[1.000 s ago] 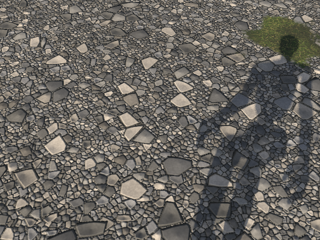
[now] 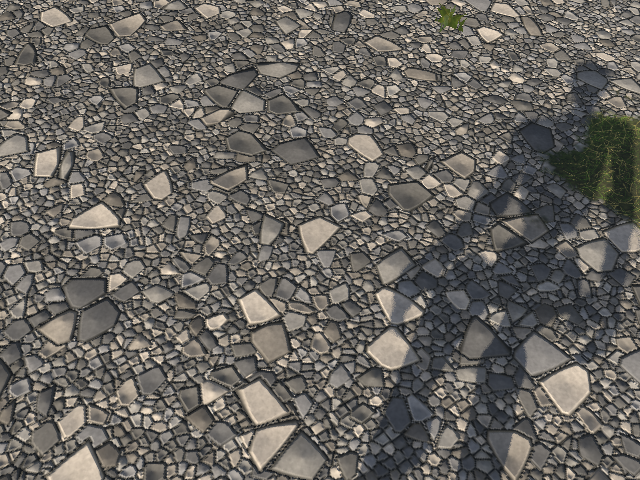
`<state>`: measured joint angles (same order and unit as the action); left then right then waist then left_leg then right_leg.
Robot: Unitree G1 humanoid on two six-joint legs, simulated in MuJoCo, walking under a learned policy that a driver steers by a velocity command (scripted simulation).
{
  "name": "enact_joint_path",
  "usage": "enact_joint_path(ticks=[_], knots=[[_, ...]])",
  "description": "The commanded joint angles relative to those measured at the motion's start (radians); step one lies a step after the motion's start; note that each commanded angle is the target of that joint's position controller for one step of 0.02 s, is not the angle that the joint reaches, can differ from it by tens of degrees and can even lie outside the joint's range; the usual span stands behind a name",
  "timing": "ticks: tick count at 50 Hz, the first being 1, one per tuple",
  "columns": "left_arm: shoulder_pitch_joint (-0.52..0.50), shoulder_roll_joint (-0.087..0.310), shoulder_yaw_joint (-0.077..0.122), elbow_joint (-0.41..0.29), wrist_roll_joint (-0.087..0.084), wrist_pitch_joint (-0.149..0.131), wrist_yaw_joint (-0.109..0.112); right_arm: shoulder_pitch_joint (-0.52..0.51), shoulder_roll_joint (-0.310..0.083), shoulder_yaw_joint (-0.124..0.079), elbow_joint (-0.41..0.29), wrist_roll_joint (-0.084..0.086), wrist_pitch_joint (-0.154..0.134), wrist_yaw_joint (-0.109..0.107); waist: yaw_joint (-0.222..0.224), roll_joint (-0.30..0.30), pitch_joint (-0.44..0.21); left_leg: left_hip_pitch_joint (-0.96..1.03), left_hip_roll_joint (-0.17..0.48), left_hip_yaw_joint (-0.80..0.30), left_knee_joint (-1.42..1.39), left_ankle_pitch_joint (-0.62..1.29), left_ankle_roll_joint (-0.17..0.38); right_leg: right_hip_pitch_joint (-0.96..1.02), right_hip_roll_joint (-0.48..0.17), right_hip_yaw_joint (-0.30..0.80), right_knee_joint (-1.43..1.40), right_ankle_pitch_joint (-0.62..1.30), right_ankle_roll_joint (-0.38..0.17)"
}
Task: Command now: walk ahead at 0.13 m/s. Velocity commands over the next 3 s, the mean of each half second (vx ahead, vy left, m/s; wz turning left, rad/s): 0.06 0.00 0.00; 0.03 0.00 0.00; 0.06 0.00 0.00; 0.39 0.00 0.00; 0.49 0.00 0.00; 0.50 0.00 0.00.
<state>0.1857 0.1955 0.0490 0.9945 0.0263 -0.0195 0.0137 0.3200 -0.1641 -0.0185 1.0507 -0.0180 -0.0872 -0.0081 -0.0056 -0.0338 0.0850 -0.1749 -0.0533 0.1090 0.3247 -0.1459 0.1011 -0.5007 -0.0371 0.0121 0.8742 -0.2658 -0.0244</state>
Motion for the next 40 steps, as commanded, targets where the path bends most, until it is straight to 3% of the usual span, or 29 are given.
enact_joint_path(ticks=[1, 6, 7, 8, 9, 10, 11, 12, 13, 19, 36, 37, 38, 40], knots=[[0.120, 0.016, -0.008, 0.018, -0.007, 0.018, 0.009, 0.013, -0.110, -0.007, -0.035, -0.002, -0.005, -0.006, 0.038, 0.146, -0.126, -0.018, 0.237, -0.086, -0.037, 0.717, 0.081, 0.180, 0.010, -0.042, -0.115, 0.063, 0.003], [0.087, 0.019, -0.021, 0.035, -0.009, 0.014, 0.023, 0.022, -0.095, 0.004, -0.017, -0.003, 0.026, -0.018, 0.025, 0.118, -0.081, -0.036, 0.268, -0.162, -0.013, 0.359, 0.086, 0.280, 0.004, -0.043, -0.333, 0.032, -0.011], [0.100, 0.017, -0.026, 0.043, -0.006, 0.008, 0.026, 0.017, -0.095, 0.004, -0.015, 0.001, 0.031, -0.021, 0.039, 0.087, -0.066, -0.062, 0.252, -0.168, 0.003, 0.242, 0.058, 0.344, -0.008, -0.028, -0.458, 0.128, -0.016], [0.124, 0.053, -0.022, 0.054, -0.001, -0.002, 0.031, 0.039, -0.085, 0.006, -0.013, 0.000, 0.033, -0.023, 0.029, 0.039, -0.071, -0.096, 0.222, -0.174, 0.023, 0.129, 0.020, 0.421, -0.070, 0.041, -0.503, 0.260, -0.020], [0.141, 0.102, -0.016, 0.057, 0.004, -0.014, 0.034, 0.093, -0.078, 0.001, -0.011, -0.002, 0.035, -0.023, -0.016, -0.028, -0.070, -0.128, 0.156, -0.139, 0.058, -0.008, -0.007, 0.462, -0.157, 0.122, -0.492, 0.459, -0.036], [0.094, 0.085, -0.022, 0.066, -0.019, -0.011, 0.031, 0.186, -0.004, 0.016, 0.023, 0.015, 0.047, -0.022, -0.061, -0.123, -0.066, -0.066, 0.104, -0.107, 0.002, -0.129, -0.025, 0.376, -0.180, 0.141, -0.492, 0.451, -0.090], [0.071, 0.031, -0.032, 0.062, -0.021, -0.009, 0.022, 0.151, -0.035, 0.012, 0.037, 0.009, 0.055, -0.028, -0.036, -0.087, -0.027, 0.000, 0.107, -0.114, -0.017, -0.099, -0.037, 0.298, -0.147, 0.133, -0.515, 0.338, -0.074], [0.067, 0.018, -0.035, 0.063, -0.022, -0.010, 0.018, 0.110, -0.063, 0.003, 0.032, 0.008, 0.060, -0.030, -0.019, -0.057, -0.004, 0.021, 0.116, -0.126, -0.010, -0.046, -0.037, 0.271, -0.107, 0.102, -0.523, 0.290, -0.051], [0.076, 0.022, -0.035, 0.071, -0.022, -0.008, 0.021, 0.085, -0.070, 0.000, 0.028, 0.008, 0.062, -0.029, -0.013, -0.046, -0.021, 0.042, 0.129, -0.132, -0.008, -0.012, -0.034, 0.281, -0.086, 0.085, -0.528, 0.274, -0.040], [0.109, 0.023, -0.034, 0.103, -0.023, -0.007, 0.031, 0.063, -0.042, 0.008, 0.050, 0.008, 0.063, -0.033, -0.004, 0.023, -0.031, 0.041, 0.146, -0.136, -0.026, 0.011, -0.043, 0.343, -0.077, 0.077, -0.538, 0.289, -0.040], [0.160, 0.004, -0.047, 0.157, -0.021, 0.002, 0.032, 0.085, -0.027, 0.023, 0.101, 0.008, 0.072, -0.041, 0.004, 0.034, -0.003, 0.031, 0.160, -0.141, -0.029, -0.003, -0.047, 0.344, -0.063, 0.069, -0.561, 0.236, -0.038], [0.171, 0.000, -0.048, 0.162, -0.020, 0.003, 0.031, 0.098, -0.023, 0.025, 0.106, 0.007, 0.072, -0.040, 0.003, 0.034, -0.021, 0.037, 0.152, -0.138, -0.037, -0.074, -0.044, 0.349, -0.052, 0.065, -0.567, 0.150, -0.040], [0.173, 0.010, -0.043, 0.162, -0.019, 0.006, 0.030, 0.108, -0.033, 0.019, 0.109, 0.004, 0.073, -0.039, 0.002, 0.034, -0.010, 0.025, 0.136, -0.132, -0.029, -0.174, -0.036, 0.334, -0.033, 0.058, -0.557, 0.033, -0.046], [0.160, 0.000, -0.044, 0.158, -0.017, 0.009, 0.028, 0.101, -0.020, 0.022, 0.108, 0.001, 0.074, -0.038, 0.003, 0.037, 0.051, -0.017, 0.143, -0.141, -0.038, -0.168, -0.033, 0.291, -0.036, 0.065, -0.563, 0.033, -0.047]])
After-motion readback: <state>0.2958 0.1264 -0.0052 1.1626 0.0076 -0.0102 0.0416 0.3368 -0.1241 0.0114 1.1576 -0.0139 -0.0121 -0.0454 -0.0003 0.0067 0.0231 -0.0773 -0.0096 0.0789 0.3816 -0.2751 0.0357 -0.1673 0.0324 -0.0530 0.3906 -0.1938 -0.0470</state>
